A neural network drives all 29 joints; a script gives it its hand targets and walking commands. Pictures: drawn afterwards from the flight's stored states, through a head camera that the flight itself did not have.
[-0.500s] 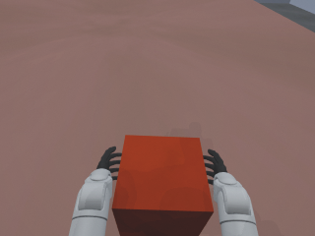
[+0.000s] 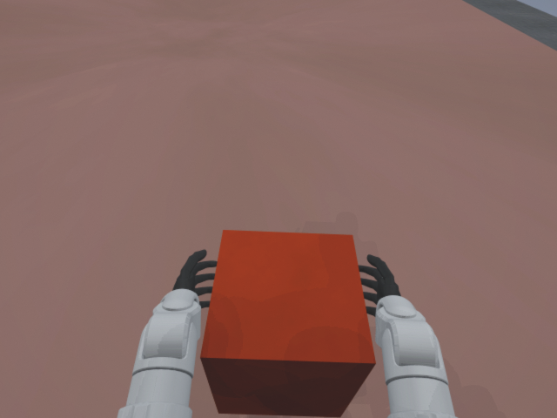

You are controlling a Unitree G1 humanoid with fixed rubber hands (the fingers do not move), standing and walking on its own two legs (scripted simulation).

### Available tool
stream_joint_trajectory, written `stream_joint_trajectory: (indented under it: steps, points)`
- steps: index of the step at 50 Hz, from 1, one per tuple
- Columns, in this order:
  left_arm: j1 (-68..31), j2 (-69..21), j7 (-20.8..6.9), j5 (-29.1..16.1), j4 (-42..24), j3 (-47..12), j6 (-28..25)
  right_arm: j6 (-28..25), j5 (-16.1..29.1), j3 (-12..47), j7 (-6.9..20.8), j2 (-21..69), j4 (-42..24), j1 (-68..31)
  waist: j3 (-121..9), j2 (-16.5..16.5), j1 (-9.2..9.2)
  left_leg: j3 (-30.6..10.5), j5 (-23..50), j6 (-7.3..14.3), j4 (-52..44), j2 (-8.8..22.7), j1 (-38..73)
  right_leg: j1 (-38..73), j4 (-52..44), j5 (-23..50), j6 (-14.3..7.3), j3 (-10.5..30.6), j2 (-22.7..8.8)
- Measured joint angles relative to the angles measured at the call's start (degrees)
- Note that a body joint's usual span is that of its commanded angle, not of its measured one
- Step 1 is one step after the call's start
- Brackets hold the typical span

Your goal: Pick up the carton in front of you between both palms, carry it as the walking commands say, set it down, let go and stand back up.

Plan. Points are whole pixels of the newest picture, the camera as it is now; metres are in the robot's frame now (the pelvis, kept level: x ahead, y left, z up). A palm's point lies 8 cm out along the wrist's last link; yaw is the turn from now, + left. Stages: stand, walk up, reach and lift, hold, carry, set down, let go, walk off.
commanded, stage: carry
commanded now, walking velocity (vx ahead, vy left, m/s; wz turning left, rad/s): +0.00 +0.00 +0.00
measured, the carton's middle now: (283, 326) +0.28 +0.00 -0.05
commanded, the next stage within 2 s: hold in 0.68 s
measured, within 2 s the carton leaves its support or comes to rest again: neither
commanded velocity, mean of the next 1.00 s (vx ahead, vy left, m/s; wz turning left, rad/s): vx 0.00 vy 0.00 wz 0.00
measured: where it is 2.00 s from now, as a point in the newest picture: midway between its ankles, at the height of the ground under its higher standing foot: outside the picture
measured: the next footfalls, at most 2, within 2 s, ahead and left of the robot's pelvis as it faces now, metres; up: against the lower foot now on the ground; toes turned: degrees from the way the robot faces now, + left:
none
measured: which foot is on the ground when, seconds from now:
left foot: down 0.00-1.00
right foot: down 0.00-1.00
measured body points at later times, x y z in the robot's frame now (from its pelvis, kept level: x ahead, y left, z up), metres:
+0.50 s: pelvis -0.01 -0.01 +0.00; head -0.04 -0.01 +0.45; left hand +0.28 +0.14 +0.03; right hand +0.28 -0.16 +0.03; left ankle +0.00 +0.11 -0.74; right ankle +0.01 -0.10 -0.74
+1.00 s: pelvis -0.03 +0.00 +0.01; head -0.07 +0.00 +0.45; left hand +0.29 +0.10 +0.04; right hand +0.23 -0.19 +0.03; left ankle +0.00 +0.13 -0.74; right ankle +0.01 -0.09 -0.74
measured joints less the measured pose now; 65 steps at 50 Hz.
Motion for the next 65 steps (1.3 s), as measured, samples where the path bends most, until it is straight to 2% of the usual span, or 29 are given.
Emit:
stream_joint_trajectory:
  steps: [37, 40, 43, 46, 48, 52, 57, 65]
  points:
    - [-0.1, 0.0, 0.1, -0.3, -1.0, 0.1, -0.3, -0.1, 0.1, 0.2, -0.1, 0.0, -1.1, -0.1, 1.8, 0.1, 0.09, -0.4, 1.7, -0.6, -0.8, 0.5, 0.2, 0.3, -0.7, 1.2, -1.1, -0.3, 0.7]
    - [1.3, 0.2, -0.2, -0.2, -2.6, 0.5, -0.5, -0.1, 0.3, 1.3, -0.2, 0.1, -1.0, -0.5, 5.8, 0.4, 1.83, -5.9, 2.3, -0.1, -4.0, -1.6, 5.8, 4.5, -3.6, 3.1, -1.4, 2.8, 2.2]
    - [1.4, 0.2, -0.8, -0.2, -2.3, 1.1, -1.0, -0.7, -0.8, 1.4, 0.3, 0.2, 0.2, -1.1, 8.0, 1.4, 1.05, -9.4, 2.3, -0.5, -5.0, -2.2, 8.7, 7.3, -5.9, 4.8, -1.3, 4.9, 3.7]
    - [-0.5, -0.1, -1.1, 0.2, -0.1, 1.0, -1.1, -1.3, -0.9, -0.2, 0.6, 0.1, 0.3, -0.6, 9.0, 1.5, -1.05, -9.4, 2.7, -1.2, -4.9, -2.2, 9.7, 8.6, -6.7, 5.5, -1.1, 5.2, 3.8]
    - [-1.6, -0.3, -1.3, 0.8, 1.3, 0.7, -1.3, -1.2, -0.4, -0.8, 0.2, 0.0, -0.3, 0.0, 8.9, 1.3, -1.44, -8.8, 2.8, -0.8, -5.1, -2.3, 10.3, 8.8, -6.5, 5.7, -0.8, 5.8, 3.7]
    - [-3.5, -0.7, -1.9, 2.2, 4.2, 2.0, -2.0, -0.5, -0.4, -1.4, 0.0, 0.1, 0.1, -0.7, 8.2, 0.9, -0.80, -7.6, 2.8, -0.1, -5.1, -2.5, 11.3, 9.1, -6.1, 5.9, -0.4, 7.2, 3.6]
    - [-5.3, -1.1, -2.3, 3.3, 7.2, 4.8, -2.1, -0.3, -2.2, -3.5, 1.2, 0.8, 4.6, -4.2, 8.3, 0.5, 0.24, -7.7, 2.5, 0.2, -3.9, -2.9, 11.9, 9.8, -5.2, 5.9, -0.2, 7.8, 3.6]
    - [-5.4, -1.1, -2.4, 3.3, 8.4, 5.4, -2.2, -0.5, -3.8, -5.1, 2.4, 1.1, 6.9, -5.7, 8.5, 0.9, -0.21, -9.1, 2.5, 0.8, -2.8, -4.3, 12.0, 10.7, -4.2, 5.4, 0.4, 9.7, 3.9]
